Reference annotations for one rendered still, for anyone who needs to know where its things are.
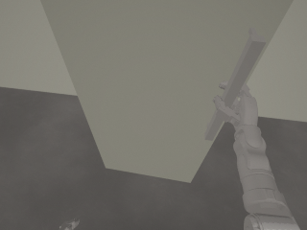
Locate right robot hand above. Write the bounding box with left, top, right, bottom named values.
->
left=212, top=80, right=258, bottom=131

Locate handle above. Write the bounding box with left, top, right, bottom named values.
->
left=204, top=27, right=267, bottom=141

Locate right robot forearm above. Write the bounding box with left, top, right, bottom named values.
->
left=233, top=125, right=300, bottom=230

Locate robot right upper arm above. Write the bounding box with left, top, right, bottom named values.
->
left=244, top=213, right=299, bottom=230

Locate fridge door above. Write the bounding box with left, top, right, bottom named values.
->
left=40, top=0, right=294, bottom=183

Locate left robot hand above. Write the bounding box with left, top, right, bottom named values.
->
left=59, top=218, right=80, bottom=230

